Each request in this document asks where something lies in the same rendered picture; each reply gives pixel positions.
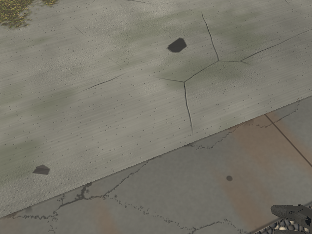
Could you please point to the right robot hand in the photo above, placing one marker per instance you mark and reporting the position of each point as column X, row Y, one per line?
column 300, row 214

